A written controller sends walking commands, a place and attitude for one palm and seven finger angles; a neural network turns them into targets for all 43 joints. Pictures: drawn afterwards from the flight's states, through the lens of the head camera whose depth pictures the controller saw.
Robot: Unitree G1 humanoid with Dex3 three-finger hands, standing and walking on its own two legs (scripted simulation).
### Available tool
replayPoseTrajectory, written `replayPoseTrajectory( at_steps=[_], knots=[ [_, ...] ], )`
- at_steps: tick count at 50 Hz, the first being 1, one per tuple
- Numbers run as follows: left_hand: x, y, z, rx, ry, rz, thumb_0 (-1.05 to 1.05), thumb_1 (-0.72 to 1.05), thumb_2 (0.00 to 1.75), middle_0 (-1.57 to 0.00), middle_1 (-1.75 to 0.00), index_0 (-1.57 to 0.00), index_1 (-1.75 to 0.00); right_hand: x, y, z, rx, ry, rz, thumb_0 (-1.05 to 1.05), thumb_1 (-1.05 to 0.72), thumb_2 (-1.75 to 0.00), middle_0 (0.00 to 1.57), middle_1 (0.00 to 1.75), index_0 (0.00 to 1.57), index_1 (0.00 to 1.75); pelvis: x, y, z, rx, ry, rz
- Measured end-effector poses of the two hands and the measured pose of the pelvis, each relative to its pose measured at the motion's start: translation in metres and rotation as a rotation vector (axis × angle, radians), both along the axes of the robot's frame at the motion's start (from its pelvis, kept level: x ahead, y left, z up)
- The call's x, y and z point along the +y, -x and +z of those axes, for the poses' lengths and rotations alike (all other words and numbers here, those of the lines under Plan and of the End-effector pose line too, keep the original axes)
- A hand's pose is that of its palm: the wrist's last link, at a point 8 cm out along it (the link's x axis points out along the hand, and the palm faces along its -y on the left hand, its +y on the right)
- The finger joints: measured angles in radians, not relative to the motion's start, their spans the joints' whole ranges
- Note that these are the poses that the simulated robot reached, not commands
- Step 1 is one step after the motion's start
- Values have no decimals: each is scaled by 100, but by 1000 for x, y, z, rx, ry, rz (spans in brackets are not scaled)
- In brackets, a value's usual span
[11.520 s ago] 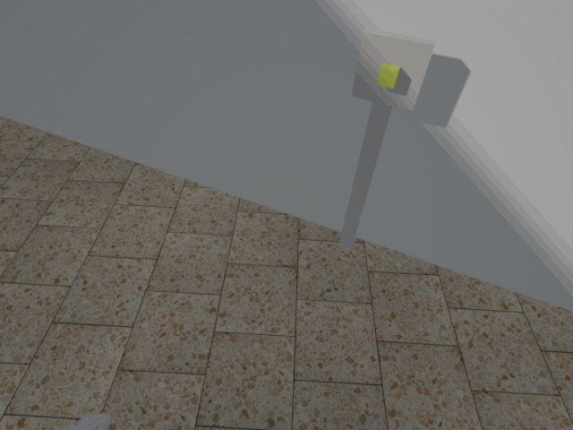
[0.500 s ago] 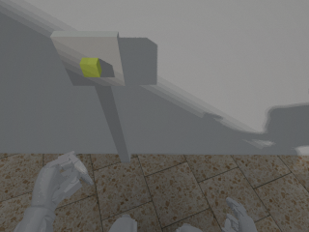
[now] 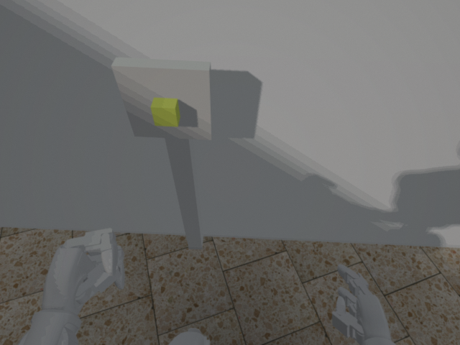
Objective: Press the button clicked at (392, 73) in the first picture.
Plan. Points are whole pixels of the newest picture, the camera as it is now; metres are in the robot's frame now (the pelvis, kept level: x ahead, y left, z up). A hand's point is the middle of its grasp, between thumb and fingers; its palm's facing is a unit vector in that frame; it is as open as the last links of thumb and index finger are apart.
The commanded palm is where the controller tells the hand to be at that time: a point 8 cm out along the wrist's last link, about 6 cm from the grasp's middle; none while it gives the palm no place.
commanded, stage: raise the hand and make a fist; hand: left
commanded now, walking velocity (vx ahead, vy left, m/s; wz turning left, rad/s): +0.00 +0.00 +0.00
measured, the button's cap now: (166, 111) +0.53 +0.18 +0.10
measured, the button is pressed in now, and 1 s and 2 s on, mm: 0 0 0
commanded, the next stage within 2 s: aim a knuckle at the button in 0.72 s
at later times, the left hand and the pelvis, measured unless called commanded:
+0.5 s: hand (110, 251) +0.23 +0.20 +0.08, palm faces +0.03 -1.00 -0.05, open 3.1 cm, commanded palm +0.20 +0.25 +0.09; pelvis +0.00 -0.01 +0.02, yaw +0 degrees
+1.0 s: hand (131, 242) +0.25 +0.17 +0.08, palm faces +0.05 -1.00 -0.05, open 3.1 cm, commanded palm +0.24 +0.23 +0.09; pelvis +0.00 -0.03 +0.01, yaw +1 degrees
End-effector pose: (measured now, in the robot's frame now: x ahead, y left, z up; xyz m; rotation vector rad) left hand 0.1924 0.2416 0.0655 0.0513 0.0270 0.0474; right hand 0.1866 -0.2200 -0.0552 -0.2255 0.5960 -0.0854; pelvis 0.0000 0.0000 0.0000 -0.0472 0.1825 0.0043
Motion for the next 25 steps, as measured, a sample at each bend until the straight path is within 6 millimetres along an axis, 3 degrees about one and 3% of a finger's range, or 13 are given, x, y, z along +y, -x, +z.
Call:
replayPoseTrajectory(
  at_steps=[9, 18, 25],
  knots=[
    [12, -6, 12, 8, -7, 0, 2, 90, 90, -130, -150, -130, -150, 11, 3, 1, 25, -21, 24, 1, -90, -90, 21, 30, 21, 30, 1, -3, 7, -22, 3, 7],
    [17, -15, 24, 4, -13, -3, 2, 90, 90, -130, -150, -130, -150, -11, 25, -1, 76, 4, -22, 2, -90, -90, 21, 30, 21, 30, -4, -4, 13, -42, -4, 4],
    [8, -18, 23, 15, 0, -13, 2, 90, 90, -130, -150, -129, -150, -30, 34, 2, 75, 19, -54, 2, -90, -90, 21, 30, 21, 30, -10, -4, 16, -48, -12, -2]
  ],
)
